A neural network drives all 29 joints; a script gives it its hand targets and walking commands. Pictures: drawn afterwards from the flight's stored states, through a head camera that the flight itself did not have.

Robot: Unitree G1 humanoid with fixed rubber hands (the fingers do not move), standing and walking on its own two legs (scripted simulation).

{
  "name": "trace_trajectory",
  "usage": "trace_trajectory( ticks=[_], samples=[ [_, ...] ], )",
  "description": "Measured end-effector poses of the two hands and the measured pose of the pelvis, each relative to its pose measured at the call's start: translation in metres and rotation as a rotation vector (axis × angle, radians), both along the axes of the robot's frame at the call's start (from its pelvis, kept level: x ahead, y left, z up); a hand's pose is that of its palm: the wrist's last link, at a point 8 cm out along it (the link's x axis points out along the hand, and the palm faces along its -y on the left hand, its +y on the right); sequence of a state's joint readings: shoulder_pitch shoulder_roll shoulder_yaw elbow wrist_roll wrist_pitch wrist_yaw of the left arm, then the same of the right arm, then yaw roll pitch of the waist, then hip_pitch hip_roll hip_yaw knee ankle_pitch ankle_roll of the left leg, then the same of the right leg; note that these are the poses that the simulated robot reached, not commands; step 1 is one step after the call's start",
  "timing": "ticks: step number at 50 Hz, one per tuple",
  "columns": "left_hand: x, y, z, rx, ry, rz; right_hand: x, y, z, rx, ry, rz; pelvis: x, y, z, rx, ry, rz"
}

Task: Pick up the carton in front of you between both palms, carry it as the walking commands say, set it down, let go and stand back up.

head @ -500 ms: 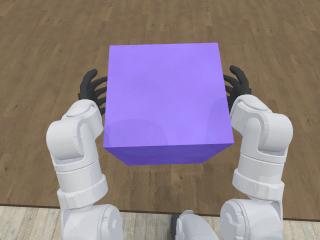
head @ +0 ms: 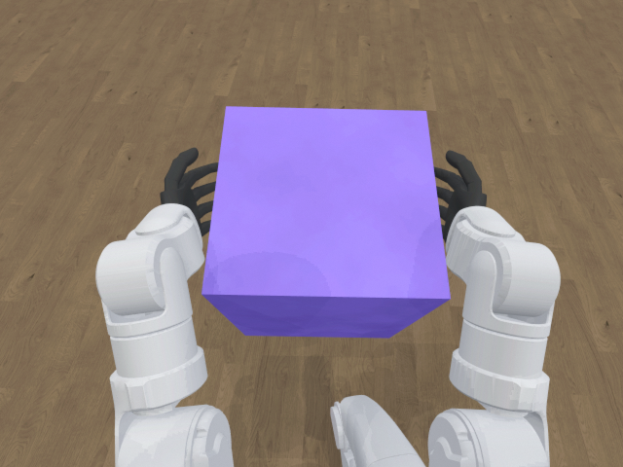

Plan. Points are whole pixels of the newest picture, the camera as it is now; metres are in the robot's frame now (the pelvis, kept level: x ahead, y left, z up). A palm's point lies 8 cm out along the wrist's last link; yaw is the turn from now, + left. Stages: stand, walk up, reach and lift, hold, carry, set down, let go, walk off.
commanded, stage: carry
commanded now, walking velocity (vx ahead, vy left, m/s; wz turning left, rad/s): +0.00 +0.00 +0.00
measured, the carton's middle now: (321, 241) +0.38 -0.02 +0.07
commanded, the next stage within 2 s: none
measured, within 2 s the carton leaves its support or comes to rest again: neither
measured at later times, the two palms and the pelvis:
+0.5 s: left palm (184, 69) +0.53 +0.13 +0.21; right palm (434, 59) +0.55 -0.17 +0.20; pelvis +0.21 -0.05 +0.10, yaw +2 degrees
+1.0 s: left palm out of the picture +0.79 +0.14 +0.25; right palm out of the picture +0.78 -0.16 +0.25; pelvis +0.43 +0.00 +0.09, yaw -3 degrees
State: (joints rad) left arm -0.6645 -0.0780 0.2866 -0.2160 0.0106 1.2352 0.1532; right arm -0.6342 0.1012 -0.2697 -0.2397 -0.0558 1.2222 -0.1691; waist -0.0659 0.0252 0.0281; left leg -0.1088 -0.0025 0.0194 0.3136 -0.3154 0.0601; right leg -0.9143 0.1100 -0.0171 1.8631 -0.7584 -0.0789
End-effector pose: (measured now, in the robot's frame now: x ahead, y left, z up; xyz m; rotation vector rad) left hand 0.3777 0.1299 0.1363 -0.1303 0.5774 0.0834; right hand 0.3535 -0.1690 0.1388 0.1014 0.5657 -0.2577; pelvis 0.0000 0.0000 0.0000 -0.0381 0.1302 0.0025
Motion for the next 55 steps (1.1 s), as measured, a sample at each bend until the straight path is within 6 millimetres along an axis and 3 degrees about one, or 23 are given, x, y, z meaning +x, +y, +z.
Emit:
trace_trajectory(
  ticks=[4, 9, 15, 23, 32, 38, 42, 46, 50, 55],
  samples=[
    [0.031, -0.015, -0.013, -0.013, 0.047, -0.005, 0.030, -0.014, -0.007, 0.019, 0.045, -0.027, 0.043, -0.006, 0.001, -0.006, -0.041, -0.003],
    [0.068, -0.005, -0.016, 0.031, 0.105, 0.078, 0.096, -0.006, -0.015, 0.043, 0.103, 0.072, 0.103, -0.024, 0.013, 0.003, -0.087, -0.012],
    [0.087, 0.010, -0.006, 0.022, 0.194, 0.142, 0.137, 0.011, -0.001, 0.011, 0.191, 0.156, 0.142, -0.042, 0.058, 0.016, -0.090, 0.002],
    [0.140, 0.002, 0.055, 0.046, 0.119, 0.143, 0.186, 0.002, 0.050, 0.014, 0.116, 0.169, 0.193, -0.050, 0.099, 0.073, -0.059, 0.030],
    [0.216, -0.017, 0.127, 0.094, -0.008, 0.070, 0.246, -0.018, 0.115, 0.009, -0.007, 0.124, 0.258, -0.043, 0.113, 0.078, -0.043, -0.004],
    [0.268, -0.013, 0.151, 0.107, -0.018, 0.058, 0.299, -0.015, 0.142, 0.024, -0.017, 0.119, 0.308, -0.033, 0.115, 0.076, -0.042, -0.028],
    [0.309, -0.005, 0.151, 0.101, 0.004, 0.060, 0.340, -0.006, 0.144, 0.030, 0.005, 0.114, 0.346, -0.024, 0.111, 0.070, -0.045, -0.040],
    [0.358, 0.007, 0.138, 0.083, 0.030, 0.056, 0.388, 0.005, 0.134, 0.030, 0.030, 0.101, 0.389, -0.013, 0.101, 0.062, -0.051, -0.044],
    [0.414, 0.012, 0.114, 0.052, 0.056, 0.024, 0.430, 0.011, 0.115, 0.009, 0.057, 0.060, 0.433, 0.000, 0.089, 0.058, -0.071, -0.051],
    [0.462, 0.005, 0.084, 0.033, 0.160, -0.013, 0.460, 0.005, 0.081, 0.029, 0.160, -0.006, 0.475, 0.013, 0.100, 0.036, -0.068, -0.052]
  ],
)
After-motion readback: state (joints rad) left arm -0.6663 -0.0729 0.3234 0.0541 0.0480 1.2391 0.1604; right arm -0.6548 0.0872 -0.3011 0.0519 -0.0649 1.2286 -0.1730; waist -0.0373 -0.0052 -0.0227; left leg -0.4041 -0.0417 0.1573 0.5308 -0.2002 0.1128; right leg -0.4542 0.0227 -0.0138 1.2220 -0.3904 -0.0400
